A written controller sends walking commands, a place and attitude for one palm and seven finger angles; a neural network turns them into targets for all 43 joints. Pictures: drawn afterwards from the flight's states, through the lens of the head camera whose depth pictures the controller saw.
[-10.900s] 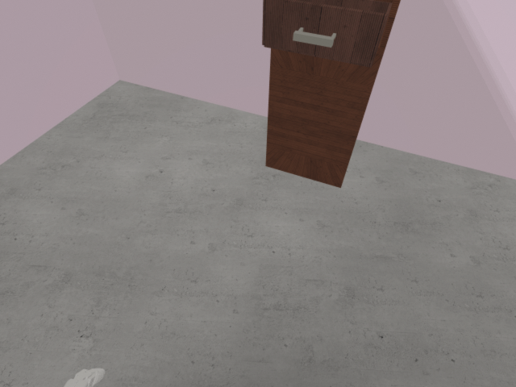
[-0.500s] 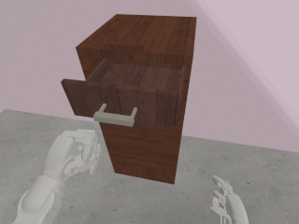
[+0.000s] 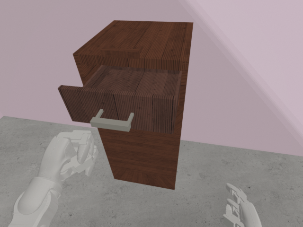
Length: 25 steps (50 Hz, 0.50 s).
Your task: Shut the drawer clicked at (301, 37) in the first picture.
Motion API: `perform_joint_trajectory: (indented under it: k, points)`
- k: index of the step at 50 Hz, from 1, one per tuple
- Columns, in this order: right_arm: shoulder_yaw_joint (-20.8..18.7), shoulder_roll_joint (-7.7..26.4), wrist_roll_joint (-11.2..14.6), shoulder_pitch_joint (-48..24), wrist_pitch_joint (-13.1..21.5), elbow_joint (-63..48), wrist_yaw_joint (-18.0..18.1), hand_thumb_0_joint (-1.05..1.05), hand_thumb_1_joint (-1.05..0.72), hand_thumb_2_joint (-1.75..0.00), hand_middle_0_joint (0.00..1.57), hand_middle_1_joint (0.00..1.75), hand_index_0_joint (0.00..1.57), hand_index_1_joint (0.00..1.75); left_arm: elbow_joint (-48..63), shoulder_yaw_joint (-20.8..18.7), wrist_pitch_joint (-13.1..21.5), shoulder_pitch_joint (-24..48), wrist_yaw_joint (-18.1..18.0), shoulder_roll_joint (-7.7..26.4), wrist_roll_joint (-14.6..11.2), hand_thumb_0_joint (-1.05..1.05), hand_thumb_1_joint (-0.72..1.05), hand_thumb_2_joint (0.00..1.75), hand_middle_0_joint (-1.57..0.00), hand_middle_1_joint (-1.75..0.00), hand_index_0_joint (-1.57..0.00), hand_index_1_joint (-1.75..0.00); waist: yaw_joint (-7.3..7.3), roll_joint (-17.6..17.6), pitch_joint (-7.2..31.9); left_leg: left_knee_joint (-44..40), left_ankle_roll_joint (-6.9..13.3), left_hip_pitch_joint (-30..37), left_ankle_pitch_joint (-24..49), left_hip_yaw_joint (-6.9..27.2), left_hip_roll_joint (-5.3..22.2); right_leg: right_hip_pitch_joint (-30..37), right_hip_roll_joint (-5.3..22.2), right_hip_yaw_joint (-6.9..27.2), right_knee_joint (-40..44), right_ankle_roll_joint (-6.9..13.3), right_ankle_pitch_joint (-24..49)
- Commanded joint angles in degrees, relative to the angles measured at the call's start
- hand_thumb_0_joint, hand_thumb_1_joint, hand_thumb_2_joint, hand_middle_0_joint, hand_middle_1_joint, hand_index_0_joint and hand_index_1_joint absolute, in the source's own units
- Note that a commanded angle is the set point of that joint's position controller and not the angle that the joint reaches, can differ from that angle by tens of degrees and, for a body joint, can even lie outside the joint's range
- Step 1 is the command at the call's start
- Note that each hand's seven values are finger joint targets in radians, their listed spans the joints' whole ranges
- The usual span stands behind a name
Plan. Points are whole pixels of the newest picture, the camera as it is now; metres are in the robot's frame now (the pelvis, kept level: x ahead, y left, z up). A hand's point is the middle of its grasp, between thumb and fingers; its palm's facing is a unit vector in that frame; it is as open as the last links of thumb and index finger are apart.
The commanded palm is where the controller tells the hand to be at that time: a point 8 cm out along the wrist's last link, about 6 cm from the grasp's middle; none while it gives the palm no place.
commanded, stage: bring the fist close to the handle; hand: left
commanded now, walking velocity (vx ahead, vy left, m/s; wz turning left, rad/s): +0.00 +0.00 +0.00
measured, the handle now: (113, 119) +0.42 +0.17 +0.07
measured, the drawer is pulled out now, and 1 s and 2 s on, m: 0.17 0.17 0.16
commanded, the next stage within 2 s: push the drawer shut in 1.44 s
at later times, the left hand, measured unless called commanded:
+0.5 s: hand (104, 149) +0.26 +0.14 +0.12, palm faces -0.09 -0.99 -0.05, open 3.3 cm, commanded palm +0.25 +0.20 +0.12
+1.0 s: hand (115, 150) +0.30 +0.13 +0.07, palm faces -0.11 -0.99 -0.03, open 3.3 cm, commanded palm +0.29 +0.19 +0.07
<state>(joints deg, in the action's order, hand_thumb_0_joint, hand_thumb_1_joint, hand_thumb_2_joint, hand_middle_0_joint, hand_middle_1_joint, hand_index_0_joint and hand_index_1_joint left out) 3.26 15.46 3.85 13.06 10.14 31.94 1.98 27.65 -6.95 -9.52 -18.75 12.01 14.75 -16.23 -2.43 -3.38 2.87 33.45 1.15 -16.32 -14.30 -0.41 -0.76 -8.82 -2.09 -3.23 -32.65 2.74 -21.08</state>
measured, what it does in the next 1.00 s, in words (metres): stands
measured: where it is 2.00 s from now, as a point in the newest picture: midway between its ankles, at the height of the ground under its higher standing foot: outside the picture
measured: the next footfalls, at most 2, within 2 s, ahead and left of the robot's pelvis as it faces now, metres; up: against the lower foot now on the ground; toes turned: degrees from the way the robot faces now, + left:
none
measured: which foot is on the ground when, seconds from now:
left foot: down 0.00-1.00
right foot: down 0.00-1.00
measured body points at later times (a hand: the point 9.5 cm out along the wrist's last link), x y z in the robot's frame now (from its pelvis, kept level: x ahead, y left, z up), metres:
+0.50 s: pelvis +0.01 -0.01 +0.00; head +0.00 -0.03 +0.45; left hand +0.26 +0.20 +0.13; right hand +0.18 -0.24 -0.08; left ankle +0.04 +0.11 -0.73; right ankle -0.03 -0.08 -0.73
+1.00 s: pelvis +0.01 +0.00 -0.01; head +0.03 -0.02 +0.44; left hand +0.30 +0.19 +0.08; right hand +0.17 -0.24 -0.10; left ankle +0.04 +0.11 -0.73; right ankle -0.03 -0.08 -0.73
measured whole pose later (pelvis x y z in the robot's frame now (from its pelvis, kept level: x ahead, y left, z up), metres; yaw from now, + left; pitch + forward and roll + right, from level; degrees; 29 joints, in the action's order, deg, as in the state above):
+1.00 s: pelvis +0.01 +0.00 -0.01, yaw -1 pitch +4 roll +0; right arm 2.0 14.3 2.2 13.4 6.8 33.4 1.0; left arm -4.9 -3.2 10.1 -4.1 9.8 11.4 -12.3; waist 0.8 -2.1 2.7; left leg 40.3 1.2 -26.5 -17.8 -1.4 -0.6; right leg -19.6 -1.9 -2.5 -40.5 2.7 -24.9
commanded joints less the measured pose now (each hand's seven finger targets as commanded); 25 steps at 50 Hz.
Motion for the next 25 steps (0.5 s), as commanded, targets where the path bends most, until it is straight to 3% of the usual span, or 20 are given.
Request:
perform_joint_trajectory:
  k: [1, 3, 5, 8, 10, 12, 14, 15, 17, 18, 20, 22, 24, 25]
  points:
    - [-2.1, 5.0, -0.1, -9.3, 4.1, -9.9, 1.0, 0.00, -0.90, -0.90, 0.20, 0.30, 0.20, 0.30, 10.7, -3.9, 4.4, 12.1, -0.3, 7.1, -0.4, 0.00, 0.90, 0.90, -1.40, -1.60, -1.40, -1.60, 0.99, 4.1, 1.6, -4.0, 1.7, 8.4, 3.6, 1.7, 0.5, -10.3, 2.0, 2.0, 8.9, -2.9, 7.9]
    - [-2.0, 4.9, -0.2, -9.3, 4.0, -9.6, 1.3, 0.00, -0.90, -0.90, 0.20, 0.30, 0.20, 0.30, 8.6, -3.7, 4.7, 13.8, -0.5, 6.6, -0.3, 0.00, 0.90, 0.90, -1.40, -1.60, -1.40, -1.60, 1.19, 3.7, 1.4, -3.9, 1.7, 8.5, 3.1, 1.6, 0.4, -10.7, 2.1, 2.3, 9.1, -2.9, 7.0]
    - [-2.3, 5.3, -0.3, -8.7, 4.0, -8.9, 1.4, 0.00, -0.90, -0.90, 0.20, 0.30, 0.20, 0.30, 5.1, -5.4, 5.0, 13.4, -0.7, 7.6, -0.5, 0.00, 0.90, 0.90, -1.40, -1.60, -1.40, -1.60, 1.20, 6.0, 1.6, -3.4, 1.7, 8.0, 3.2, 1.6, 0.5, -10.6, 2.1, 2.9, 9.6, -3.3, 7.2]
    - [-2.0, 5.0, -0.3, -9.1, 3.6, -8.8, 1.5, 0.00, -0.90, -0.90, 0.20, 0.30, 0.20, 0.30, 2.4, -4.2, 5.8, 16.0, -0.1, 6.2, -0.5, 0.00, 0.90, 0.90, -1.40, -1.60, -1.40, -1.60, 1.40, 4.9, 2.4, -3.2, 1.6, 7.7, 3.6, 1.3, 0.2, -10.0, 2.5, 3.3, 9.1, -3.3, 8.2]
    - [-2.3, 5.2, -0.2, -8.8, 3.7, -8.7, 1.5, 0.00, -0.90, -0.90, 0.20, 0.30, 0.20, 0.30, 1.1, -4.9, 6.8, 17.5, 0.1, 7.6, -0.2, 0.00, 0.90, 0.90, -1.40, -1.60, -1.40, -1.60, 1.53, 4.6, 2.8, -2.8, 1.6, 7.7, 4.1, 1.3, 0.3, -10.2, 2.4, 3.6, 9.0, -3.4, 8.8]
    - [-2.1, 4.8, -0.1, -8.8, 4.0, -8.9, 1.5, 0.00, -0.90, -0.90, 0.20, 0.30, 0.20, 0.30, 1.1, -2.2, 8.0, 20.2, 0.4, 5.4, 0.1, 0.00, 0.90, 0.90, -1.40, -1.60, -1.40, -1.60, 1.85, 2.2, 4.1, -2.9, 1.6, 8.8, 4.6, 1.3, 0.2, -10.0, 2.4, 3.2, 8.1, -3.0, 9.7]
    - [-2.3, 4.8, -0.4, -8.2, 4.3, -9.0, 1.4, 0.00, -0.90, -0.90, 0.20, 0.30, 0.20, 0.30, -0.1, -2.4, 9.1, 18.9, 0.4, 5.2, 0.1, 0.00, 0.90, 0.90, -1.40, -1.60, -1.40, -1.60, 1.47, 3.1, 5.3, -2.9, 1.6, 9.0, 5.8, 1.3, 0.2, -9.5, 2.2, 2.6, 7.4, -2.9, 12.1]
    - [-2.4, 5.1, -0.5, -7.5, 4.2, -8.6, 1.3, 0.00, -0.90, -0.90, 0.20, 0.30, 0.20, 0.30, -1.8, -3.9, 9.4, 17.7, 0.3, 7.0, 0.2, 0.00, 0.90, 0.90, -1.40, -1.60, -1.40, -1.60, 1.27, 3.8, 5.0, -2.3, 1.6, 7.9, 6.4, 1.3, 0.3, -9.1, 2.3, 3.2, 7.5, -3.2, 13.5]
    - [-2.6, 5.2, -0.6, -7.3, 3.8, -8.4, 1.2, 0.00, -0.90, -0.90, 0.20, 0.30, 0.20, 0.30, -4.1, -5.4, 10.0, 17.8, 0.2, 7.6, 0.5, 0.00, 0.90, 0.90, -1.40, -1.60, -1.40, -1.60, 1.27, 5.0, 5.3, -2.4, 1.4, 7.3, 7.1, 1.0, 0.3, -8.6, 2.4, 2.9, 6.7, -3.2, 15.1]
    - [-2.5, 5.0, -0.6, -7.5, 3.7, -8.7, 1.0, 0.00, -0.90, -0.90, 0.20, 0.30, 0.20, 0.30, -3.9, -4.0, 10.6, 18.8, 0.2, 6.0, 0.5, 0.00, 0.90, 0.90, -1.40, -1.60, -1.40, -1.60, 1.35, 3.9, 5.5, -2.2, 1.5, 7.5, 7.6, 0.9, 0.1, -8.7, 2.5, 3.0, 6.3, -3.2, 16.2]
    - [-2.8, 5.4, -0.8, -6.7, 3.5, -8.5, 0.9, 0.00, -0.90, -0.90, 0.20, 0.30, 0.20, 0.30, -5.2, -5.4, 11.3, 17.4, -0.4, 7.5, 0.7, 0.00, 0.90, 0.90, -1.40, -1.60, -1.40, -1.60, 1.18, 4.6, 6.3, -1.8, 1.4, 6.8, 8.4, 0.8, 0.3, -8.3, 2.5, 3.1, 5.9, -3.5, 17.6]
    - [-2.9, 5.3, -0.7, -6.6, 3.3, -8.5, 0.8, 0.00, -0.90, -0.90, 0.20, 0.30, 0.20, 0.30, -6.4, -5.3, 12.3, 18.5, -0.5, 6.8, 0.6, 0.00, 0.90, 0.90, -1.40, -1.60, -1.40, -1.60, 1.56, 5.0, 6.3, -1.8, 1.3, 6.7, 8.3, 0.6, 0.3, -8.5, 2.4, 2.9, 5.5, -3.4, 17.8]
    - [-3.1, 5.1, -0.7, -6.4, 3.4, -8.7, 0.7, 0.00, -0.90, -0.90, 0.20, 0.30, 0.20, 0.30, -5.7, -3.4, 13.6, 18.7, -0.4, 4.9, 0.7, 0.00, 0.90, 0.90, -1.40, -1.60, -1.40, -1.60, 1.85, 2.5, 7.7, -1.3, 1.3, 7.9, 9.6, 0.3, 0.2, -9.0, 2.3, 2.5, 4.6, -3.2, 19.3]
    - [-3.3, 5.4, -0.8, -5.8, 3.5, -8.6, 0.6, 0.00, -0.90, -0.90, 0.20, 0.30, 0.20, 0.30, -6.4, -3.5, 14.2, 17.9, -0.5, 5.5, 0.9, 0.00, 0.90, 0.90, -1.40, -1.60, -1.40, -1.60, 1.97, 4.4, 6.9, -1.0, 1.5, 7.1, 9.7, 0.6, 0.4, -9.4, 2.1, 2.4, 4.5, -3.3, 19.4]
